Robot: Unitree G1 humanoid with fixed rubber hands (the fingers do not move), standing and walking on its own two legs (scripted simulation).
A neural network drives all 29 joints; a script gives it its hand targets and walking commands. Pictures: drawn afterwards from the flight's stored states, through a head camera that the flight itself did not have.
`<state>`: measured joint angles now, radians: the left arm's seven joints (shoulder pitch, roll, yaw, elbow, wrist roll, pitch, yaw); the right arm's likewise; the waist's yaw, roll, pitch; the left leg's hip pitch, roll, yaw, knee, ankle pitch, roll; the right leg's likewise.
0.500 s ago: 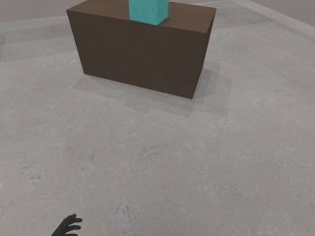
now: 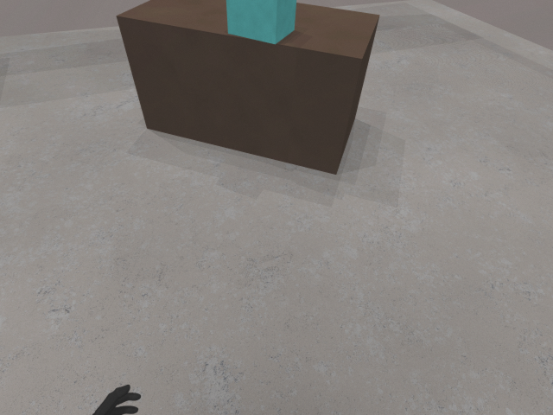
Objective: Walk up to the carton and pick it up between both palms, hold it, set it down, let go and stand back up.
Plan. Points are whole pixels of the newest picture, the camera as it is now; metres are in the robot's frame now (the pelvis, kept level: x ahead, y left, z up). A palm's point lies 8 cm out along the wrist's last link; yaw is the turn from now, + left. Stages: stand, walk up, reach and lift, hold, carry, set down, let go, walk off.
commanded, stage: stand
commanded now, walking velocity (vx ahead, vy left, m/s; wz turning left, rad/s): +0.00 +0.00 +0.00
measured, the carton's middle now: (262, 9) +1.79 +0.12 -0.01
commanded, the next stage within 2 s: walk up in 0.18 s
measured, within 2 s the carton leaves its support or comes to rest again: neither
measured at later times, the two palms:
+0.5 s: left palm out of the picture +0.10 +0.28 -0.09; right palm out of the picture +0.09 -0.29 -0.09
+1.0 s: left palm (26, 350) +0.25 +0.42 -0.10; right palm (431, 405) +0.18 -0.21 -0.04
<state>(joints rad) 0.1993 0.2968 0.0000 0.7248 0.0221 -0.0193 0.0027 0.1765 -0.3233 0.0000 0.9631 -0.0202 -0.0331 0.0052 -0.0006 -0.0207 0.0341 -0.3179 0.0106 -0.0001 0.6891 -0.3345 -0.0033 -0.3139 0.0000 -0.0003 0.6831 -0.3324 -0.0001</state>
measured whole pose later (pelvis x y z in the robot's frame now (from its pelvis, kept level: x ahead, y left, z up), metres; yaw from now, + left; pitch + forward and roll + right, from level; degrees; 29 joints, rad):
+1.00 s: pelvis +0.15 +0.12 +0.02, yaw -1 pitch -1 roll -3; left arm 0.32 0.45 0.00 0.76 0.02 -0.06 -0.03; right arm 0.25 -0.42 -0.03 0.94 -0.03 -0.08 0.06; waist -0.07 -0.06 0.03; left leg -0.16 0.01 0.06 0.52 -0.34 0.05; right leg -0.52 0.00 0.08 1.02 -0.24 -0.03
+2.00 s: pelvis +0.61 +0.22 +0.02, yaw -6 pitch -2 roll -3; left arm 0.34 0.45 0.00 0.76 0.01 -0.06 -0.02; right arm 0.24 -0.40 -0.03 0.88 -0.03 -0.08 0.05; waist -0.06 -0.05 0.06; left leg -0.21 0.02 0.10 0.54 -0.31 0.05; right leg -0.47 -0.01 0.07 1.03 -0.25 0.00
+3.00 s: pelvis +0.98 +0.27 +0.01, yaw -11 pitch -3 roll -3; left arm 0.35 0.45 0.00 0.76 0.01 -0.08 0.01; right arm 0.24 -0.42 -0.03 0.84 -0.03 -0.05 0.06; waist -0.06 -0.03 0.09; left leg -0.28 0.04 0.07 0.64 -0.32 0.05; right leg -0.48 0.01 0.09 1.10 -0.33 0.00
